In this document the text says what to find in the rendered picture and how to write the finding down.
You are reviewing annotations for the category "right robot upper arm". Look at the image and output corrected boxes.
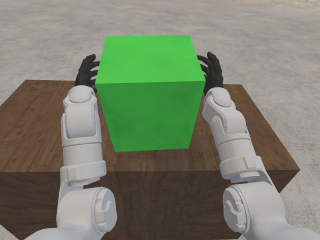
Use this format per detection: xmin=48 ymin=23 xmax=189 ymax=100
xmin=222 ymin=181 xmax=320 ymax=240

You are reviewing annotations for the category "robot right forearm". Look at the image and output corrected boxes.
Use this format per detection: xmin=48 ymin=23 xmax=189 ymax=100
xmin=202 ymin=87 xmax=286 ymax=218

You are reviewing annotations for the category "carton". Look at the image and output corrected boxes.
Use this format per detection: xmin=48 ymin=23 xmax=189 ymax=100
xmin=95 ymin=35 xmax=206 ymax=152

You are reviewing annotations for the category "robot right hand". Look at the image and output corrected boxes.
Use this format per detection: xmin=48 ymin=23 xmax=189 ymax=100
xmin=197 ymin=52 xmax=224 ymax=96

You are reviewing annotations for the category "left robot upper arm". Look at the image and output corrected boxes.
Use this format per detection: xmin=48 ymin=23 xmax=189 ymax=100
xmin=24 ymin=187 xmax=117 ymax=240

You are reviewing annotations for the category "robot left forearm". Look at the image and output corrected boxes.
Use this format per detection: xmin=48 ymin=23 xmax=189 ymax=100
xmin=56 ymin=85 xmax=107 ymax=227

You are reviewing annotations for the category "robot left hand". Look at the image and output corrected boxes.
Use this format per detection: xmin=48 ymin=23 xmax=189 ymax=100
xmin=74 ymin=54 xmax=100 ymax=93

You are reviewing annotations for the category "pedestal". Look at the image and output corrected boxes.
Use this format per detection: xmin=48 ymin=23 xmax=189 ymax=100
xmin=0 ymin=79 xmax=300 ymax=240

